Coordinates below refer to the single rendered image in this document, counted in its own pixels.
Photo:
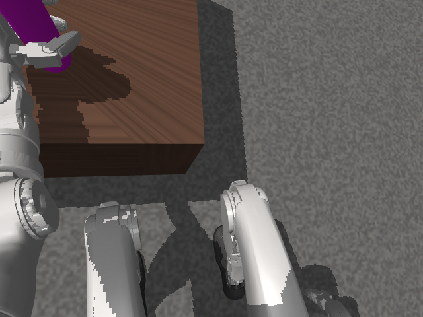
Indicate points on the can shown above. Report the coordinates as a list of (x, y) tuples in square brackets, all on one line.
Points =
[(32, 23)]

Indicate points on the right robot hand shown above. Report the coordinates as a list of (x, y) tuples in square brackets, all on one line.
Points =
[(333, 308)]

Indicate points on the right robot foot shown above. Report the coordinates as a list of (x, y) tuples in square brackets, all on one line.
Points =
[(231, 291)]

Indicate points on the left robot arm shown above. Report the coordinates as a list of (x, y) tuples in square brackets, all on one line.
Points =
[(28, 214)]

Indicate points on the left robot hand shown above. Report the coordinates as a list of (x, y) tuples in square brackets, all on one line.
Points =
[(38, 54)]

